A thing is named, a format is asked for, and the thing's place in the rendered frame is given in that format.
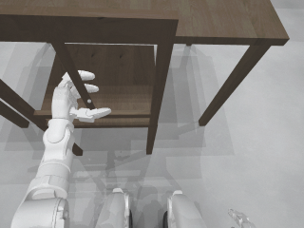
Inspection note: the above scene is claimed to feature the chair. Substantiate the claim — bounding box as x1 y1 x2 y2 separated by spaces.
0 5 179 156

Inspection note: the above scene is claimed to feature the robot left forearm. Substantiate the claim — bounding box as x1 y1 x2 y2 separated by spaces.
10 118 75 228

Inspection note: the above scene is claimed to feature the right robot hand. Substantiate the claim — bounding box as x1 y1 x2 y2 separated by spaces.
228 208 257 228

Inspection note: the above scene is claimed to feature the robot shin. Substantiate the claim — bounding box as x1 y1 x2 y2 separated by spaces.
107 188 129 228
167 190 182 228

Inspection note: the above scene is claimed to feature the robot left shin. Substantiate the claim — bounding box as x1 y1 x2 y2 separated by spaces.
107 188 129 228

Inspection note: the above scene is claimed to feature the table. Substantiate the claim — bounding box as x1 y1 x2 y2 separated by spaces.
0 0 290 128

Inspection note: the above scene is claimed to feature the robot right shin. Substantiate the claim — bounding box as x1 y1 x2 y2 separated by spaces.
167 190 182 228

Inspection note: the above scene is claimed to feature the left robot hand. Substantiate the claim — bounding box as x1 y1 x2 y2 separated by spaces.
51 70 111 123

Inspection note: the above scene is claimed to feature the left robot upper arm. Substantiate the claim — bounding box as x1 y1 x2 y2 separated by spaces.
12 197 70 228

